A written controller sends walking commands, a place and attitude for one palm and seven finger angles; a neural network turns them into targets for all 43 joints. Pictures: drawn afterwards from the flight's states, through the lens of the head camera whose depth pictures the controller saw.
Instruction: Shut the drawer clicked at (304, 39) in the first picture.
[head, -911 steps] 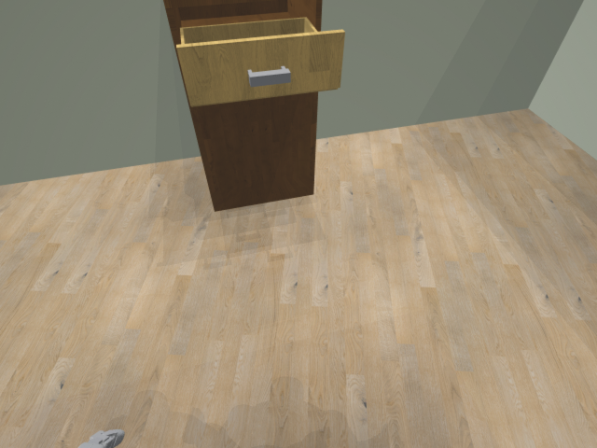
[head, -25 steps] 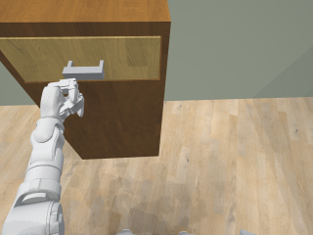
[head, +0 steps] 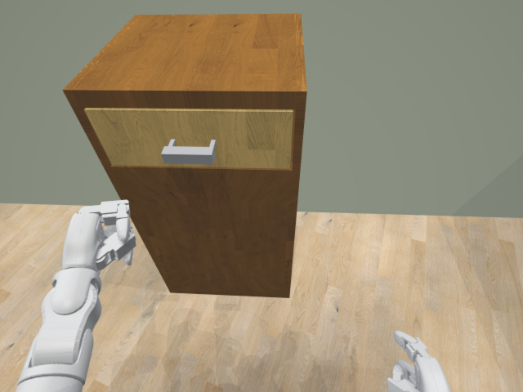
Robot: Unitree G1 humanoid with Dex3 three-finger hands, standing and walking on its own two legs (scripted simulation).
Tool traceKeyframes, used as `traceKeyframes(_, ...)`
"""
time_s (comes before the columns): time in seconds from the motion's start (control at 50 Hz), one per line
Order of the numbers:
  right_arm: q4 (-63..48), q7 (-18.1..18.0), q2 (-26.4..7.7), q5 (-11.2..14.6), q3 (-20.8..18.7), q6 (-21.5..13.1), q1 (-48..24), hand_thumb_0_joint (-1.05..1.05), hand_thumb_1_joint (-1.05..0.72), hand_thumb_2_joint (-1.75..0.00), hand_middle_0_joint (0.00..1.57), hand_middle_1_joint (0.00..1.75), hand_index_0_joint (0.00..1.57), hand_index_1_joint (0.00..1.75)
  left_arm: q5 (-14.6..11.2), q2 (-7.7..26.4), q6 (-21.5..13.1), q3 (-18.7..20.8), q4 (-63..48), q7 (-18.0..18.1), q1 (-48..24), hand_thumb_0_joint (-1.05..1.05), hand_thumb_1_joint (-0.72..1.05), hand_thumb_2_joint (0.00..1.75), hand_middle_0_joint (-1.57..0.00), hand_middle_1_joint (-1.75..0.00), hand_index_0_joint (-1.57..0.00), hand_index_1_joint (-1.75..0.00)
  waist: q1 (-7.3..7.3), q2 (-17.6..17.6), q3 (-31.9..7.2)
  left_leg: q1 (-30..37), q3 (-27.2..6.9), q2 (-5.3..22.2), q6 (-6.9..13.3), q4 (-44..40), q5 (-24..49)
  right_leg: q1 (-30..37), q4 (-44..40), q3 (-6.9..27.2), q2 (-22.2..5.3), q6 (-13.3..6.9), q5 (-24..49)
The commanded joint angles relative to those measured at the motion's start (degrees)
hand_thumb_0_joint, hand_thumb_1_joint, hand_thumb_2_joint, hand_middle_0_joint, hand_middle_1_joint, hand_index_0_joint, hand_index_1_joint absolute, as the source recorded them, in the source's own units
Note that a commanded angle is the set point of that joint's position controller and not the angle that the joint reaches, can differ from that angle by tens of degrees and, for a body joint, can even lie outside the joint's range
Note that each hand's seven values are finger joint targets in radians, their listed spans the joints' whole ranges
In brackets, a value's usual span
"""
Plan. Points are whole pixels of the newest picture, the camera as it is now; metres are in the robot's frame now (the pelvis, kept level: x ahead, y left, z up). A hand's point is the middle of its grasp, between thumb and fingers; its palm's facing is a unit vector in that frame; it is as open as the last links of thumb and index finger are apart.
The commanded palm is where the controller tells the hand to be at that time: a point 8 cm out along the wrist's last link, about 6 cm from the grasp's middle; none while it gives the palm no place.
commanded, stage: draw the hand back to the body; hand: left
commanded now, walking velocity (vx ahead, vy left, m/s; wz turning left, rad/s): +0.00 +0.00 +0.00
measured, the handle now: (190, 149) +0.60 +0.19 +0.03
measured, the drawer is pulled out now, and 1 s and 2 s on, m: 0.00 0.00 0.00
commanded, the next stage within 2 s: step back with the hand held close in 0.70 s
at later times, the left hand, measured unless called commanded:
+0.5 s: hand (66, 278) +0.21 +0.23 +0.16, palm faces +0.36 -0.84 -0.40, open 3.3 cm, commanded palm +0.15 +0.27 +0.19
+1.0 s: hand (49, 276) +0.21 +0.24 +0.17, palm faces +0.35 -0.81 -0.46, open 3.3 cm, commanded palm +0.14 +0.28 +0.19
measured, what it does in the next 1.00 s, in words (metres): stands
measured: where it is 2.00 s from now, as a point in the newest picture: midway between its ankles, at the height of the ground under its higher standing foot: outside the picture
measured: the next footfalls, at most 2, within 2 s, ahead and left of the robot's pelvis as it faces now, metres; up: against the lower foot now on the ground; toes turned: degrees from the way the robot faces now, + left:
right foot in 1.94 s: -0.24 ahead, -0.10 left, +0.00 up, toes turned +0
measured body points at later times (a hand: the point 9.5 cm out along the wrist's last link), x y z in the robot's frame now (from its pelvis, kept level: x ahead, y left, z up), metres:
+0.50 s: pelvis +0.02 -0.01 +0.01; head +0.00 -0.04 +0.46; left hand +0.18 +0.27 +0.19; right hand +0.21 -0.22 -0.07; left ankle +0.01 +0.10 -0.73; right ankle -0.02 -0.10 -0.73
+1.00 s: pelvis +0.01 +0.00 +0.01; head +0.01 -0.02 +0.46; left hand +0.18 +0.28 +0.20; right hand +0.19 -0.24 -0.07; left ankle +0.01 +0.10 -0.73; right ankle -0.02 -0.10 -0.73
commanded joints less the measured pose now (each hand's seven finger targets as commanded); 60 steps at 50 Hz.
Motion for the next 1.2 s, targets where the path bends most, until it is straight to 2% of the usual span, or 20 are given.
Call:
traceKeyframes(0.0, -7.6, -0.8, -5.6, -0.3, -2.1, -3.1, -7.4, 0.00, -0.90, -0.90, 0.20, 0.30, 0.20, 0.30, 1.0, 12.2, -3.4, 5.5, -20.5, 4.5, -11.4, 0.00, 0.90, 0.90, -1.40, -1.60, -1.40, -1.60, 0.89, -0.4, -7.9, 10.6, -3.1, 0.4, 1.1, -8.5, 6.7, 3.3, -10.0, 2.9, -1.6, 0.1, 9.8)
traceKeyframes(0.12, -6.7, -0.6, -5.1, -1.2, -2.1, -4.6, -8.3, 0.00, -0.90, -0.90, 0.20, 0.30, 0.20, 0.30, 1.6, 10.5, -3.4, 5.3, -28.8, 5.9, -1.4, 0.00, 0.90, 0.90, -1.40, -1.60, -1.40, -1.60, 1.62, 1.1, -6.0, 14.8, -3.0, 0.6, 0.9, -11.3, 10.8, 6.8, -12.3, 2.4, -1.6, 0.0, 13.1)
traceKeyframes(0.18, -6.6, -0.2, -5.0, -1.5, -2.3, -4.8, -8.8, 0.00, -0.90, -0.90, 0.20, 0.30, 0.20, 0.30, 1.5, 9.2, -3.0, 5.0, -31.1, 5.6, 5.1, 0.00, 0.90, 0.90, -1.40, -1.60, -1.40, -1.60, 1.97, -0.4, -3.7, 15.6, -2.8, 0.7, 0.9, -12.0, 12.6, 7.4, -13.3, 2.1, -1.4, 0.1, 14.5)
traceKeyframes(0.34, -7.0, 0.4, -4.4, -2.4, -2.8, -4.8, -9.1, 0.00, -0.90, -0.90, 0.20, 0.30, 0.20, 0.30, 1.5, 11.5, -3.2, 10.8, -40.7, 5.6, 18.7, 0.00, 0.90, 0.90, -1.40, -1.60, -1.40, -1.60, 3.39, -2.6, -3.2, 16.3, -2.1, 0.6, 1.1, -11.8, 18.1, 10.4, -13.7, 2.1, -1.8, 0.3, 20.6)
traceKeyframes(0.4, -7.6, 0.4, -4.2, -2.4, -3.0, -5.1, -8.9, 0.00, -0.90, -0.90, 0.20, 0.30, 0.20, 0.30, 1.5, 12.1, -3.4, 12.2, -45.8, 5.8, 22.7, 0.00, 0.90, 0.90, -1.40, -1.60, -1.40, -1.60, 3.68, 0.0, -4.2, 17.0, -1.8, 0.7, 0.9, -11.2, 20.2, 11.1, -13.6, 2.4, -1.9, 0.3, 22.8)
traceKeyframes(0.5, -7.6, 0.3, -3.8, -2.3, -3.2, -6.0, -8.7, 0.00, -0.90, -0.90, 0.20, 0.30, 0.20, 0.30, 1.6, 11.7, -3.6, 13.2, -49.7, 6.1, 29.3, 0.00, 0.90, 0.90, -1.40, -1.60, -1.40, -1.60, 3.77, 0.0, -2.2, 16.4, -1.7, 1.0, 0.9, -10.6, 19.5, 9.7, -14.0, 2.5, -1.9, 0.4, 22.5)
traceKeyframes(0.58, -6.6, -0.1, -4.3, -2.4, -3.4, -6.0, -8.0, 0.00, -0.90, -0.90, 0.20, 0.30, 0.20, 0.30, 2.0, 9.5, -3.1, 11.0, -46.0, 6.2, 26.6, 0.00, 0.90, 0.90, -1.40, -1.60, -1.40, -1.60, 2.56, -2.0, 2.4, 15.6, -2.0, 1.0, 1.1, -11.0, 15.7, 6.4, -15.0, 2.2, -1.8, 0.5, 17.8)
traceKeyframes(0.66, -6.6, -0.8, -4.3, -2.4, -3.6, -5.7, -8.3, 0.00, -0.90, -0.90, 0.20, 0.30, 0.20, 0.30, 2.0, 10.4, -3.2, 12.0, -44.5, 6.5, 26.5, 0.00, 0.90, 0.90, -1.40, -1.60, -1.40, -1.60, 3.25, -3.3, 1.9, 15.5, -2.0, 0.8, 1.4, -11.2, 14.1, 6.7, -15.2, 2.6, -1.9, 0.5, 16.3)
traceKeyframes(0.72, -7.0, -0.9, -4.1, -2.6, -3.4, -6.1, -8.6, 0.00, -0.90, -0.90, 0.20, 0.30, 0.20, 0.30, 2.0, 11.0, -3.7, 12.5, -47.0, 6.7, 25.8, 0.00, 0.90, 0.90, -1.40, -1.60, -1.40, -1.60, 3.73, -2.0, -1.3, 16.0, -2.1, 0.7, 1.4, -11.1, 14.6, 8.6, -14.7, 2.9, -2.3, 0.5, 17.1)
traceKeyframes(0.8, -6.9, -1.0, -3.8, -2.6, -3.1, -6.7, -8.9, 0.00, -0.90, -0.90, 0.20, 0.30, 0.20, 0.30, 2.0, 11.1, -3.6, 12.3, -48.3, 7.0, 26.2, 0.00, 0.90, 0.90, -1.40, -1.60, -1.40, -1.60, 3.91, 0.2, -1.1, 16.0, -2.3, 0.7, 1.1, -11.3, 15.1, 8.9, -14.6, 2.8, -2.3, 0.4, 17.4)
traceKeyframes(0.82, -8.8, -0.5, -5.0, -2.3, -3.5, -5.4, -8.3, 0.00, -0.90, -0.90, 0.20, 0.30, 0.20, 0.30, 2.3, 20.3, -6.5, 21.4, -54.7, 7.4, 17.3, 0.00, 0.90, 0.90, -1.40, -1.60, -1.40, -1.60, 1.80, -0.7, 2.9, 11.8, -3.6, 1.6, 2.3, -8.7, 11.3, 3.5, -17.7, 10.3, -5.7, 1.2, 22.2)
traceKeyframes(0.84, -6.8, -0.4, -4.1, -2.7, -3.7, -4.6, -7.7, 0.00, -0.90, -0.90, 0.20, 0.30, 0.20, 0.30, 2.5, 16.3, -6.9, 18.9, -48.3, 7.0, 23.2, 0.00, 0.90, 0.90, -1.40, -1.60, -1.40, -1.60, 1.26, -3.7, 3.5, 11.2, -3.9, 1.5, 2.0, -7.2, 10.5, 3.1, -17.5, 10.2, -7.5, 0.5, 23.6)
traceKeyframes(0.86, -7.5, -0.3, -4.3, -2.8, -3.9, -4.2, -8.3, 0.00, -0.90, -0.90, 0.20, 0.30, 0.20, 0.30, 2.9, 16.8, -7.4, 18.9, -49.0, 6.8, 23.8, 0.00, 0.90, 0.90, -1.40, -1.60, -1.40, -1.60, 1.59, -3.7, 2.9, 11.2, -4.0, 1.3, 1.9, -7.1, 11.4, 3.2, -17.3, 10.5, -8.0, 0.6, 26.6)
traceKeyframes(0.88, -7.2, -0.2, -3.9, -2.8, -4.0, -3.4, -7.6, 0.00, -0.90, -0.90, 0.20, 0.30, 0.20, 0.30, 2.9, 13.5, -7.0, 16.9, -45.1, 6.6, 28.9, 0.00, 0.90, 0.90, -1.40, -1.60, -1.40, -1.60, 1.20, -5.4, 2.5, 11.4, -3.6, 1.7, 1.8, -6.9, 13.1, 3.2, -16.3, 9.6, -8.1, 0.9, 28.2)
traceKeyframes(0.94, -8.3, 0.3, -4.7, -2.5, -5.0, -1.4, -7.1, 0.00, -0.90, -0.90, 0.20, 0.30, 0.20, 0.30, 2.8, 10.3, -6.4, 14.2, -44.0, 6.0, 34.6, 0.00, 0.90, 0.90, -1.40, -1.60, -1.40, -1.60, 0.91, -3.0, -2.3, 11.8, -3.1, 3.1, 1.9, -8.2, 18.9, 5.3, -13.1, 6.5, -7.2, 2.2, 29.0)
traceKeyframes(0.96, -8.9, 0.2, -5.0, -2.5, -5.3, -1.1, -7.5, 0.00, -0.90, -0.90, 0.20, 0.30, 0.20, 0.30, 2.8, 10.4, -6.7, 14.3, -44.7, 6.0, 35.6, 0.00, 0.90, 0.90, -1.40, -1.60, -1.40, -1.60, 1.08, -1.2, -3.4, 12.2, -3.1, 3.4, 2.0, -8.8, 21.8, 5.6, -12.3, 5.5, -6.6, 2.5, 29.5)
traceKeyframes(1.04, -10.8, 0.0, -4.8, -2.1, -5.7, 0.1, -7.7, 0.00, -0.90, -0.90, 0.20, 0.30, 0.20, 0.30, 2.9, 13.7, -7.1, 17.0, -50.0, 6.6, 37.8, 0.00, 0.90, 0.90, -1.40, -1.60, -1.40, -1.60, 1.26, -2.2, -7.9, 11.0, -4.5, 4.8, 2.2, -9.6, 27.0, 7.6, -8.8, 4.2, -5.1, 2.3, 28.6)
traceKeyframes(1.06, -11.2, -0.3, -5.0, -2.1, -5.7, 0.2, -8.0, 0.00, -0.90, -0.90, 0.20, 0.30, 0.20, 0.30, 2.9, 15.1, -7.2, 17.9, -51.7, 6.9, 37.7, 0.00, 0.90, 0.90, -1.40, -1.60, -1.40, -1.60, 1.58, -0.9, -8.9, 10.7, -5.0, 4.8, 2.2, -9.9, 28.3, 8.2, -8.0, 4.0, -4.8, 2.2, 28.8)
traceKeyframes(1.1, -12.0, -0.5, -4.5, -2.0, -5.7, 0.3, -7.8, 0.00, -0.90, -0.90, 0.20, 0.30, 0.20, 0.30, 2.8, 15.4, -7.3, 18.6, -53.1, 7.2, 38.7, 0.00, 0.90, 0.90, -1.40, -1.60, -1.40, -1.60, 1.63, -1.6, -8.9, 8.6, -5.4, 5.2, 2.2, -10.2, 27.3, 8.5, -6.9, 3.9, -4.4, 2.3, 27.6)
traceKeyframes(1.18, -12.1, -1.0, -4.7, -2.0, -5.8, -0.3, -6.9, 0.00, -0.90, -0.90, 0.20, 0.30, 0.20, 0.30, 2.9, 15.5, -7.9, 18.9, -54.5, 7.7, 38.6, 0.00, 0.90, 0.90, -1.40, -1.60, -1.40, -1.60, 1.38, 1.3, -7.3, 3.8, -7.1, 6.0, 2.6, -12.4, 20.5, 8.6, -5.3, 4.0, -3.3, 2.4, 21.5)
